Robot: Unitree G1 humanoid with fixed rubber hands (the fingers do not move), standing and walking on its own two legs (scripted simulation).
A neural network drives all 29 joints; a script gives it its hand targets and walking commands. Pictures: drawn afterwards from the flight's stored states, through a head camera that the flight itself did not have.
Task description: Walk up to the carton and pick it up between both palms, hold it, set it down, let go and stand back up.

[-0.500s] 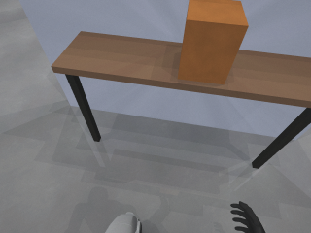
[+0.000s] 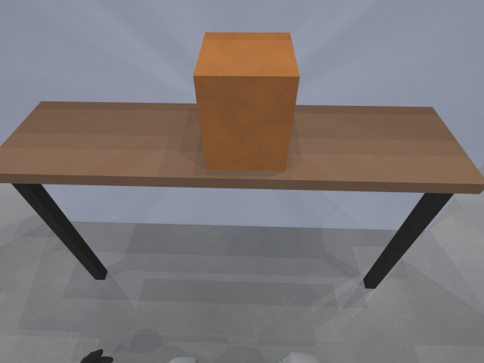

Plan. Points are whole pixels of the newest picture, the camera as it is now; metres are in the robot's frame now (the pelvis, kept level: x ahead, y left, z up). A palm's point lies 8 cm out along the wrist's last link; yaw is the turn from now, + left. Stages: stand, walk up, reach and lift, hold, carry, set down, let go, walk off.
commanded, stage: walk up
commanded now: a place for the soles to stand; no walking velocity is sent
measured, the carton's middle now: (246, 103) +0.66 +0.00 +0.08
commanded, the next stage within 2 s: none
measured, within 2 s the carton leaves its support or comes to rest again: neither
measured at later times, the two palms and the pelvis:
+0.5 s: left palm (95, 348) +0.17 +0.27 -0.10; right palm (366, 282) +0.28 -0.23 -0.07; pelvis +0.12 +0.00 +0.02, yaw +2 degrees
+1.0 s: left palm (107, 287) +0.26 +0.26 -0.06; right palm (399, 314) +0.22 -0.28 -0.07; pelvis +0.12 +0.00 +0.03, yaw -2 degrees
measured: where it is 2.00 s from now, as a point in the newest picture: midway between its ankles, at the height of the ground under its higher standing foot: outside the picture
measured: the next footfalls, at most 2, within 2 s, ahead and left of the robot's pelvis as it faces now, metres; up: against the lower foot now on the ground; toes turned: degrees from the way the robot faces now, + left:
left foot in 0.32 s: +0.26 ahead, +0.11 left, +0.00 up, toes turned -3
right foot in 0.58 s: +0.18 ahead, -0.14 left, +0.00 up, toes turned -1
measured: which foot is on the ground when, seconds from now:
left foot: up 0.00-0.30, down 0.32-1.00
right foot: down 0.00-0.36, up 0.38-0.56, down 0.58-1.00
